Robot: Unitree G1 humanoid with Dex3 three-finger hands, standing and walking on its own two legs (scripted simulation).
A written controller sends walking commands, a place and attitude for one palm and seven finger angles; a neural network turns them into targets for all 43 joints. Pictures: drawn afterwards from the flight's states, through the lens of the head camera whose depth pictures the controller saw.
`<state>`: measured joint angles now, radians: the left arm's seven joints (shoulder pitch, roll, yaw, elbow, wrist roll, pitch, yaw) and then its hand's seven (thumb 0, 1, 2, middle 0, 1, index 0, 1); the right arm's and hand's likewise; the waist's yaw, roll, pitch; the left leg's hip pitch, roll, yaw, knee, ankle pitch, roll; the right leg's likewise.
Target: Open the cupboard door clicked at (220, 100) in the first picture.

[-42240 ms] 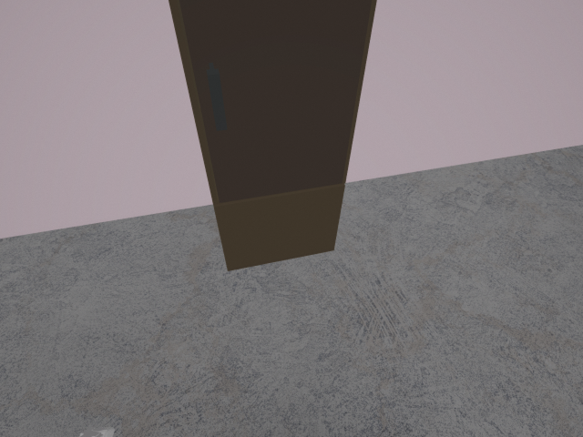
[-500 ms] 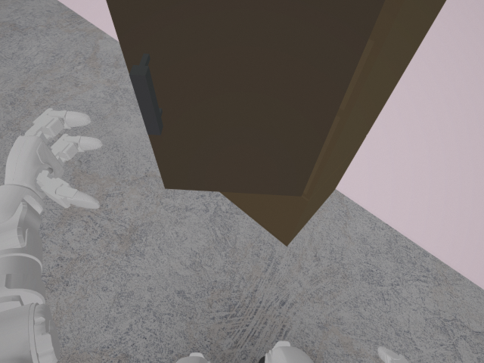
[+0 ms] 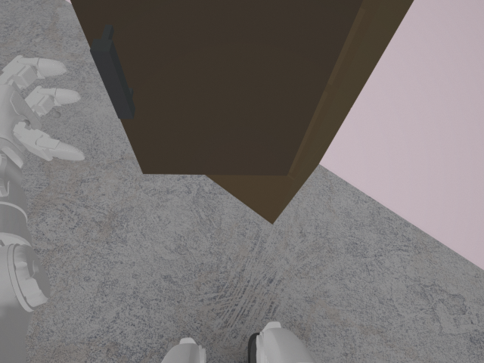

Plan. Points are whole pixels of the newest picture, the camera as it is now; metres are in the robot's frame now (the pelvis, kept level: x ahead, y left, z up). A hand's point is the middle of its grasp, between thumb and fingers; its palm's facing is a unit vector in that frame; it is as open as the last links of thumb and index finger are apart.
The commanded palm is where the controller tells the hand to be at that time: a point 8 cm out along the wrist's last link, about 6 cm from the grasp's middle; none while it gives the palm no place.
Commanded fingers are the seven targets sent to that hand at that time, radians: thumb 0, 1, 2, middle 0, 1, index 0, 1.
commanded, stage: move the hooked fingers beside the handle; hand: left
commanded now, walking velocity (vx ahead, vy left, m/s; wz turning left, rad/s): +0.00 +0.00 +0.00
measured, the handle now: (118, 74) +0.57 +0.19 +0.09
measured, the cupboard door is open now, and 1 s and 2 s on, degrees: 40 40 40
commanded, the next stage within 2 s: slide the fingers in behind the handle in 1.10 s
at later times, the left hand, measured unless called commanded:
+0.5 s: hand (70, 87) +0.54 +0.26 +0.09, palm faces -0.03 -1.00 -0.02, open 13.9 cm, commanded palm +0.52 +0.31 +0.09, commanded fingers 0.00 -0.50 0.30 -0.30 -1.20 -0.30 -1.20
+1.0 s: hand (70, 93) +0.53 +0.26 +0.09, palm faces -0.03 -1.00 -0.01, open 13.9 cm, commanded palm +0.52 +0.30 +0.08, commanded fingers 0.00 -0.50 0.30 -0.30 -1.20 -0.30 -1.20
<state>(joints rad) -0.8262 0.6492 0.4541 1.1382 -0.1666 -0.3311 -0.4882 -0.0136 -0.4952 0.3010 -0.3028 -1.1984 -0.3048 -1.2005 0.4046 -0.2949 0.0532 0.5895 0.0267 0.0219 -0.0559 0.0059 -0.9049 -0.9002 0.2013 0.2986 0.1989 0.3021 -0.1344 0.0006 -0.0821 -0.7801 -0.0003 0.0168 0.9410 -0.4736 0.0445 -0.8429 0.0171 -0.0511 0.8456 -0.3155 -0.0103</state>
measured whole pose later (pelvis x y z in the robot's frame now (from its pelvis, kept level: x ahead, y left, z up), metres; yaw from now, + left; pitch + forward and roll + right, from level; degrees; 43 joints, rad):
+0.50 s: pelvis +0.01 +0.01 -0.01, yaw -2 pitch +24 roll -4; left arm -1.01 0.81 0.51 1.25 -0.09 -0.28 -0.48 -0.01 -0.49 0.30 -0.30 -1.20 -0.30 -1.20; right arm 0.47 -0.30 0.08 0.56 0.00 0.09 -0.04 0.00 -0.91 -0.90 0.20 0.30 0.20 0.30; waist -0.22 0.01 -0.07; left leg -0.90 0.02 0.02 0.99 -0.50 0.06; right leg -0.95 0.04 -0.05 0.85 -0.31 0.00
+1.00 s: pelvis +0.02 +0.01 +0.00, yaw -1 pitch +22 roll -5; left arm -0.95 0.69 0.45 1.20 -0.11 -0.31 -0.43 -0.01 -0.49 0.30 -0.30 -1.20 -0.30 -1.20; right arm 0.41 -0.28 0.06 0.55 0.00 0.11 -0.03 0.00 -0.91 -0.90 0.20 0.30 0.20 0.30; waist -0.18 0.02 -0.09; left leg -0.85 0.01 0.00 0.98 -0.51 0.06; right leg -0.89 0.03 -0.06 0.84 -0.33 0.01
